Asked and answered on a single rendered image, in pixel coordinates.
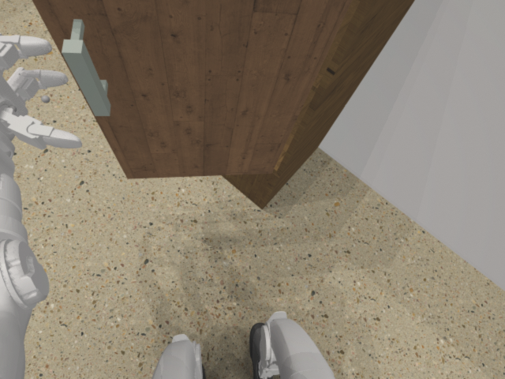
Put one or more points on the robot left forearm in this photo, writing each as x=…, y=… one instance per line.
x=11, y=226

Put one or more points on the left robot hand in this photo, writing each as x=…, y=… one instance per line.
x=22, y=86

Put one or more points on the robot left shin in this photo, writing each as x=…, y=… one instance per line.
x=180, y=337

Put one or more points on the cupboard door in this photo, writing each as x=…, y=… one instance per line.
x=200, y=87

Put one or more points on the handle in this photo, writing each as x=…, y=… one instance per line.
x=81, y=65

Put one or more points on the left robot upper arm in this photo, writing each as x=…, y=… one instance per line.
x=23, y=283

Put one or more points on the left robot thigh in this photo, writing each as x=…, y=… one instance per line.
x=180, y=360

